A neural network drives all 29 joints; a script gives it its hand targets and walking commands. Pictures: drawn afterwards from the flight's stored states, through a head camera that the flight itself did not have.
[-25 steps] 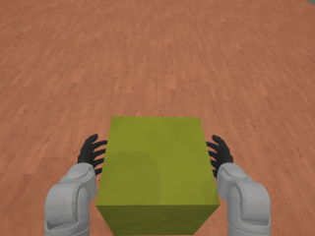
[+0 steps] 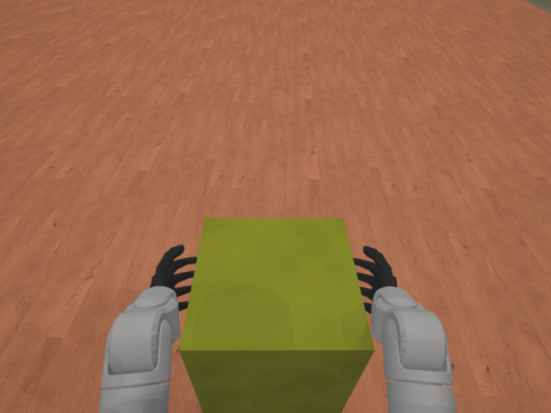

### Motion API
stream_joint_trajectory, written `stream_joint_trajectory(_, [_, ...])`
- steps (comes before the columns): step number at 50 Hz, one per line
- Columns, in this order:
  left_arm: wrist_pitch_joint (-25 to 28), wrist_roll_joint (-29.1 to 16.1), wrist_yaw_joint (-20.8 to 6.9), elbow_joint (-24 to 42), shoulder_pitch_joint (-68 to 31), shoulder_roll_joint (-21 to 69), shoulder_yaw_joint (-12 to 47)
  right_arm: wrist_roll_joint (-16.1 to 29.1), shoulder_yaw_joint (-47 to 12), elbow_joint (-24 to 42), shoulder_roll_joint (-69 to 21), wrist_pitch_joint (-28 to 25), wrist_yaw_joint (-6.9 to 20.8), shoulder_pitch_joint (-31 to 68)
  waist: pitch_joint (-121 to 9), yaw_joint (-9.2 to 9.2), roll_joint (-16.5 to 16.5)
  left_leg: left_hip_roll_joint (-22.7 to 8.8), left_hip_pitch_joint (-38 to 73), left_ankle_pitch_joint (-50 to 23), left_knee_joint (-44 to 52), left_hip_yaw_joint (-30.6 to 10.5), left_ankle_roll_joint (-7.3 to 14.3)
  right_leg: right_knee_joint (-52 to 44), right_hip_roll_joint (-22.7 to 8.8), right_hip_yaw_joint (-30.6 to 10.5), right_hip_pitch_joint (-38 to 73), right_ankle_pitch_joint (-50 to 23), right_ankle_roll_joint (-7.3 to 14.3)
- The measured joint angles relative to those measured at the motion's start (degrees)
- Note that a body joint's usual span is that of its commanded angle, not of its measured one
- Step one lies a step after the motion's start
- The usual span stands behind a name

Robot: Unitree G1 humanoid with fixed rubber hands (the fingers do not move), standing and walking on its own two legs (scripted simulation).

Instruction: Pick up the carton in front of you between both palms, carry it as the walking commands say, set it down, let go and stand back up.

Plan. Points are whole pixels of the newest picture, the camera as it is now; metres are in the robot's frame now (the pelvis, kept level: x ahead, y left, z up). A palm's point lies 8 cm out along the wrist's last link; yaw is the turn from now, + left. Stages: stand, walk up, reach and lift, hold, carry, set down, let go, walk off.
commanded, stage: carry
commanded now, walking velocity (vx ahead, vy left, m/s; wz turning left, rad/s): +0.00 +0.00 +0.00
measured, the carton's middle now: (273, 320) +0.27 +0.00 -0.01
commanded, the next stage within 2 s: hold in 1.16 s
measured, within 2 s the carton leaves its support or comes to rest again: neither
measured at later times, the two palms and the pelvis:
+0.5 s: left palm (170, 300) +0.27 +0.15 +0.04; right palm (378, 301) +0.27 -0.15 +0.04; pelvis -0.03 +0.00 +0.00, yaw +0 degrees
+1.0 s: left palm (166, 310) +0.25 +0.15 +0.05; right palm (382, 311) +0.25 -0.15 +0.05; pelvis -0.04 +0.00 +0.00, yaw +0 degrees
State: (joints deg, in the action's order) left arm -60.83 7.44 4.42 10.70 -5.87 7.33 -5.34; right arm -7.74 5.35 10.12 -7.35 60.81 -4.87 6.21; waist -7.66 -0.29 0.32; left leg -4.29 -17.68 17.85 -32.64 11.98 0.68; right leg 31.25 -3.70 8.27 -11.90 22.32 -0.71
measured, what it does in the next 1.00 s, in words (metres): stands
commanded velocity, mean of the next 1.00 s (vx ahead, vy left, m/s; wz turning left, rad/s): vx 0.00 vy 0.00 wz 0.00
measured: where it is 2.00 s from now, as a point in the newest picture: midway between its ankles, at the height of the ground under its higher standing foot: outside the picture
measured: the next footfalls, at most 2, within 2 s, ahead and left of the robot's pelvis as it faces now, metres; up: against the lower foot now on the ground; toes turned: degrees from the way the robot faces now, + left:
none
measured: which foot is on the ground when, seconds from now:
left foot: down 0.00-1.00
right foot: down 0.00-1.00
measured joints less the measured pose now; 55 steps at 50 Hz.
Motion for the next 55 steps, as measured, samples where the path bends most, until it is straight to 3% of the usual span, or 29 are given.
stream_joint_trajectory(7, [7.22,2.51,-2.19,-7.36,-2.12,0.18,-1.18,-2.32,1.10,-7.35,-0.17,-7.31,1.96,1.94,0.96,0.49,0.04,-0.08,0.24,-0.75,0.51,-0.04,-0.02,-0.28,0.15,0.06,0.14,-0.59,0.23])
stream_joint_trajectory(16, [17.90,6.42,-3.63,-22.13,-6.84,0.85,-5.27,-5.96,5.45,-22.28,-0.92,-17.85,3.28,7.00,1.26,0.50,0.01,-0.05,0.73,-2.55,2.15,-0.04,0.12,-1.52,0.35,0.15,0.45,-2.18,0.46])
stream_joint_trajectory(21, [22.29,6.96,-3.83,-25.21,-8.56,1.21,-7.03,-6.62,7.19,-25.27,-1.29,-22.17,3.47,8.71,2.22,0.36,-0.09,-0.03,0.44,-3.58,2.83,-0.08,0.29,-1.95,0.43,0.24,0.07,-3.07,0.57])
stream_joint_trajectory(29, [20.20,6.24,-3.80,-20.80,-8.16,1.15,-6.06,-5.88,6.10,-20.93,-1.21,-20.21,3.44,8.23,2.49,0.37,-0.15,-0.05,-0.30,-4.31,2.99,-0.14,0.46,-1.90,0.45,0.31,-0.74,-3.68,0.60])
stream_joint_trajectory(55, [18.64,6.51,-3.86,-21.16,-8.04,1.12,-6.05,-6.05,6.13,-21.48,-1.20,-18.74,3.55,8.19,2.06,0.48,-0.12,-0.01,-0.85,-5.72,3.64,-0.06,0.73,-1.84,0.44,0.26,-1.64,-4.77,0.74])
